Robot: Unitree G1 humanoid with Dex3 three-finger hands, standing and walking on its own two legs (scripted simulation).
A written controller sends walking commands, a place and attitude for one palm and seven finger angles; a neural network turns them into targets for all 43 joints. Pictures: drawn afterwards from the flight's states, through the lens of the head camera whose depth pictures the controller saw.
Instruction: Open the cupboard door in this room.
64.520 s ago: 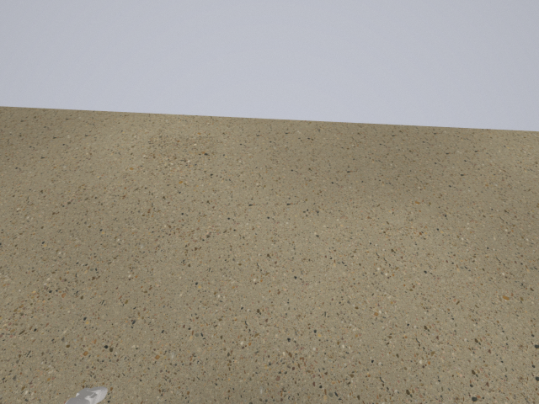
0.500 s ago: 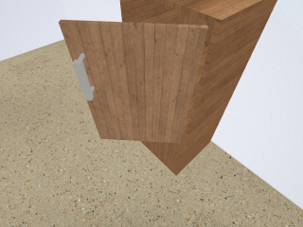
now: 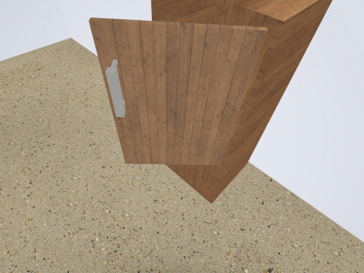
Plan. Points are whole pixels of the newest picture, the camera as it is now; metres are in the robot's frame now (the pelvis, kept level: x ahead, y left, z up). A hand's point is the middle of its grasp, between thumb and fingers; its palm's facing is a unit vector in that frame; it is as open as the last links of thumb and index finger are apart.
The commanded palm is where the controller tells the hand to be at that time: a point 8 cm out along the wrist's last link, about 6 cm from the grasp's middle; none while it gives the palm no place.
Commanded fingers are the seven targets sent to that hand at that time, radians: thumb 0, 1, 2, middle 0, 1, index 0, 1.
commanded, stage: come to a stop and stand still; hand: left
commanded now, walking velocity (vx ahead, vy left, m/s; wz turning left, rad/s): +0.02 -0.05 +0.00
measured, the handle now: (117, 89) +0.55 +0.20 +0.08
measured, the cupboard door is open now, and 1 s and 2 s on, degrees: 44 44 44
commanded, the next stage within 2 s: look again from close up in 0.88 s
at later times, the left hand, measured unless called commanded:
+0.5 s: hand out of the picture +0.05 +0.14 -0.18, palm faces -0.01 -0.97 -0.24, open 7.3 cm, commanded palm none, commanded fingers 0.00 0.90 0.90 -0.20 -0.30 -0.20 -0.30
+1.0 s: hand out of the picture +0.03 +0.11 -0.18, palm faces +0.01 -0.98 -0.20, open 7.4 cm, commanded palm none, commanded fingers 0.00 0.90 0.90 -0.20 -0.30 -0.20 -0.30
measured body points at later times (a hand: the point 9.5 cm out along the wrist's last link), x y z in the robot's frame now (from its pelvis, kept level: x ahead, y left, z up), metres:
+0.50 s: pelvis +0.02 -0.04 -0.01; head +0.02 -0.06 +0.44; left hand +0.05 +0.19 -0.16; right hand +0.01 -0.26 -0.18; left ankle +0.03 +0.07 -0.74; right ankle -0.02 -0.14 -0.74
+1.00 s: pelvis +0.04 -0.06 +0.00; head +0.04 -0.06 +0.45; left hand +0.03 +0.16 -0.16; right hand +0.08 -0.29 -0.16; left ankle +0.03 +0.07 -0.74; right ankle -0.02 -0.14 -0.74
